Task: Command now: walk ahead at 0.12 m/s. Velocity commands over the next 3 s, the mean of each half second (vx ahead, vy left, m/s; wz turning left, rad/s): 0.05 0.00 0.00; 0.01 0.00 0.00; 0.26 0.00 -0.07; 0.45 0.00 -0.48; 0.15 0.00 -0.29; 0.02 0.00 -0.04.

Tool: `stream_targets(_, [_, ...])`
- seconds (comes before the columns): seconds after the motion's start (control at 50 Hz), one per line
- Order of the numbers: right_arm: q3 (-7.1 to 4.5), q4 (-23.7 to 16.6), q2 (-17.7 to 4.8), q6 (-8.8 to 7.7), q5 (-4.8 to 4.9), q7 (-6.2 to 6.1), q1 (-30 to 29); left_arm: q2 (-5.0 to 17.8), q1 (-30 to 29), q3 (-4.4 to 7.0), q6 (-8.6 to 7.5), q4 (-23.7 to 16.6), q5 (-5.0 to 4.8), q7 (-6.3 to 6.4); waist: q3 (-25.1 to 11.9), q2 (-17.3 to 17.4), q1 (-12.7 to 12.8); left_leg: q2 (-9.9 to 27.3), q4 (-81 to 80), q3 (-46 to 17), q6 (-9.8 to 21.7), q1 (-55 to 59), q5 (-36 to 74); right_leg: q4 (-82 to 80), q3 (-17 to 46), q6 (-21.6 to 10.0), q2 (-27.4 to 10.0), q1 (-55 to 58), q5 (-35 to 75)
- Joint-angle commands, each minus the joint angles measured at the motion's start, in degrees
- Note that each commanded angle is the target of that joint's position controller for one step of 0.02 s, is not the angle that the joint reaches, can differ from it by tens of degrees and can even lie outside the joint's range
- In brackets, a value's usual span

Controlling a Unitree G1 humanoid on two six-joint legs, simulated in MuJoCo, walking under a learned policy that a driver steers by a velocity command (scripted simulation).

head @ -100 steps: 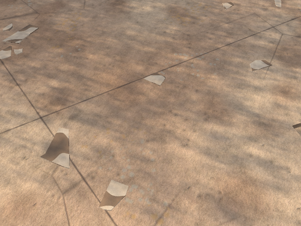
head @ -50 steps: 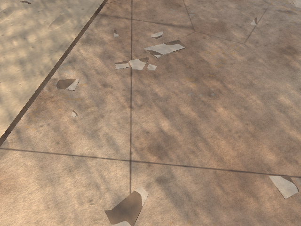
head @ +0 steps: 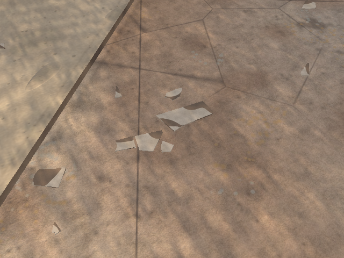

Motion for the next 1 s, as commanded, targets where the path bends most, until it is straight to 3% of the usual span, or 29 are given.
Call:
stream_targets(0.02, [-1.17, -0.56, -4.43, 0.82, 0.07, -0.15, 4.76, 9.55, -3.65, 1.84, 0.10, -2.49, -0.23, 0.60, -9.27, -7.46, -2.07, 0.06, -5.30, 0.66, 0.12, 12.46, 5.01, -5.75, 7.96, -8.43, -15.19, -0.30, 20.75])
stream_targets(0.06, [-1.31, -0.48, -4.39, 0.94, -0.14, -0.13, 3.22, 8.92, -4.15, 1.45, 0.81, -1.81, -0.58, 0.70, -7.15, -6.94, -2.21, -0.26, -10.92, 1.11, 0.96, 14.59, 6.03, -5.38, 9.03, -7.41, -14.77, -1.23, 9.58])
stream_targets(0.1, [-1.40, -0.14, -4.77, 0.65, -1.13, -0.19, 2.68, 6.86, -2.97, 0.62, 1.20, -0.81, -1.09, 0.69, -5.37, -5.22, -2.90, 0.10, -20.21, 0.54, 2.36, 19.55, 13.68, -3.45, 8.95, -3.51, -11.74, -2.71, -1.22])
stream_targets(0.12, [-1.70, -0.44, -6.78, 0.44, -1.32, -0.42, 2.32, 5.71, -1.23, 0.18, 1.17, -0.38, -0.38, 0.72, -5.40, -2.59, -1.73, 3.28, -21.01, -2.61, 3.41, 22.06, 21.42, -1.17, 7.98, -0.99, -9.34, -3.75, -5.66])
stream_targets(0.14, [-2.35, -0.36, -10.11, 0.55, -0.58, -0.62, 0.39, 5.78, 3.29, 0.40, 1.04, 0.26, 0.00, 0.53, -5.49, 4.03, 2.43, 4.87, -18.92, -4.01, 5.40, 22.88, 23.37, -0.37, 5.44, 0.87, -5.20, -5.01, -9.57])
stream_targets(0.16, [-2.05, 0.42, -7.46, 0.58, -0.24, -0.16, -0.58, 5.21, 2.38, 0.10, 1.44, 0.57, -0.09, 0.83, -6.07, 5.84, 1.61, 3.03, -19.67, -2.99, 5.57, 18.54, 13.51, -0.35, 3.17, 2.10, -3.99, -0.76, -8.71])
stream_targets(0.18, [-1.59, 0.61, -5.09, 0.41, -0.46, 0.28, -0.98, 6.56, -0.31, 0.29, 1.93, 0.49, -0.34, 1.09, -4.46, 3.46, 0.11, 1.41, -20.38, -2.21, 4.51, 16.41, 11.03, 0.49, 2.93, 2.44, -4.07, 0.44, -7.25])
stream_targets(0.2, [-1.35, 1.12, -4.55, 0.12, -0.78, 0.44, -1.24, 6.39, -1.33, 0.27, 2.42, 0.48, -0.55, 1.48, -4.51, 2.50, -0.01, 0.93, -20.28, -1.68, 3.70, 16.30, 13.07, 0.93, 3.00, 2.28, -4.45, 0.97, -5.34])
stream_targets(0.28, [-1.33, 3.63, -5.12, -1.05, -0.29, 0.55, -0.42, 7.12, -1.30, 0.40, 3.36, 1.53, -0.62, 1.95, -5.78, 1.10, -0.41, 0.14, -18.32, -0.62, 3.58, 18.92, 21.28, 1.96, 3.59, 2.05, -5.29, 2.90, 2.26])
stream_targets(0.44, [-1.07, 7.43, -5.14, -0.66, -0.06, 0.22, -1.84, 7.22, -1.46, 0.67, 4.05, 4.07, -1.10, 2.36, -6.09, -1.87, -0.65, -0.68, -17.80, 0.27, 4.27, 20.16, 23.12, 2.72, 3.37, 2.63, -5.57, 4.90, 6.72])
stream_targets(0.68, [-0.75, 12.21, -4.49, 0.24, -0.13, -0.04, -3.19, 7.27, 0.13, 0.50, 3.96, 6.83, -0.96, 2.99, -3.66, -2.17, -0.84, -1.86, -19.41, 1.27, 3.88, 19.62, 16.86, 1.41, 3.32, 3.05, -5.76, 3.75, 2.11])
stream_targets(1.0, [-0.10, 16.45, -3.47, 0.45, -0.13, -0.35, -1.69, 5.39, 4.15, -0.11, 3.41, 8.74, -0.89, 3.33, -1.49, -2.42, -1.17, -2.52, -20.85, 1.76, 3.33, 17.81, 10.37, -0.36, 3.41, 3.00, -5.61, 1.72, -4.04])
